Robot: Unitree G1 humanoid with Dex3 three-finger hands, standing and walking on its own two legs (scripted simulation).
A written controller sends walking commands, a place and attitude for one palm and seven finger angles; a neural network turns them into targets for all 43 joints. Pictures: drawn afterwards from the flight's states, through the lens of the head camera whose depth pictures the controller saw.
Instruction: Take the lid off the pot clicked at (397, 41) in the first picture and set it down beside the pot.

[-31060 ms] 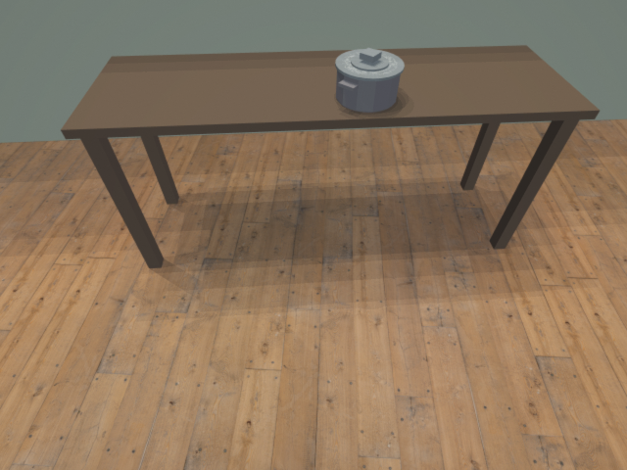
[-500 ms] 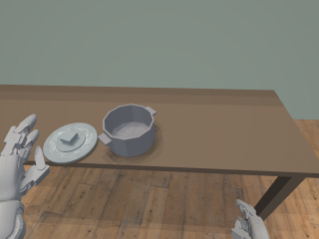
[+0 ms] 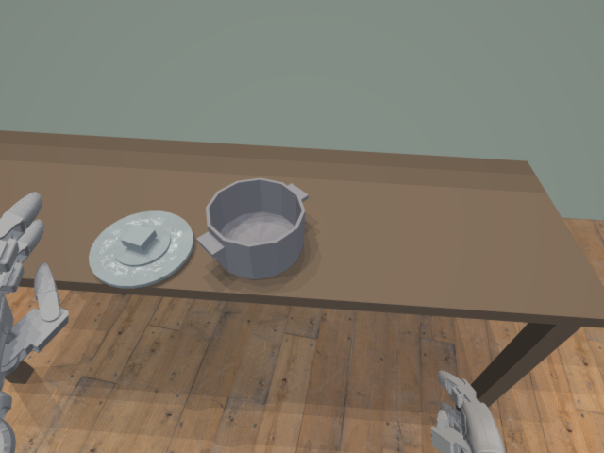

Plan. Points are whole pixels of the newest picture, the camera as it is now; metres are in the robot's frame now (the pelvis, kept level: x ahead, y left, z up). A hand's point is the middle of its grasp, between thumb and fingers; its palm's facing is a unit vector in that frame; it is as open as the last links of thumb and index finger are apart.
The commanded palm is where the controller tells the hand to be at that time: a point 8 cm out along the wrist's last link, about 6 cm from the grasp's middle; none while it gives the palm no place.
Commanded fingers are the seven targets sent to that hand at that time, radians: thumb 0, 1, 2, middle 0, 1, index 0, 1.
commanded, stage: step back with the hand held close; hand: left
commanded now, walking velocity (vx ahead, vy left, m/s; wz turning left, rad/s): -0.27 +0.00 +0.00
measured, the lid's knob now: (139, 237) +0.49 +0.38 -0.07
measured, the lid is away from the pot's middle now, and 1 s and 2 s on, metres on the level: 0.23 0.23 0.23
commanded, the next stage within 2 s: stop stepping back and stand still in 1.24 s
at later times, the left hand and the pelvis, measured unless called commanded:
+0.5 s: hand (45, 377) +0.14 +0.24 +0.16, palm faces +0.34 -0.83 -0.45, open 7.4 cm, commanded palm +0.08 +0.29 +0.17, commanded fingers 0.00 0.90 0.90 -0.20 -0.30 -0.20 -0.30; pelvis -0.05 +0.01 -0.02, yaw +1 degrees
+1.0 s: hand (20, 443) +0.09 +0.23 +0.16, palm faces +0.24 -0.88 -0.41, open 7.4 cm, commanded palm +0.03 +0.30 +0.17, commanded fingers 0.00 0.90 0.90 -0.20 -0.30 -0.20 -0.30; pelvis -0.11 +0.02 -0.02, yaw -2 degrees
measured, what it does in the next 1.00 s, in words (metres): walks backwards: right foot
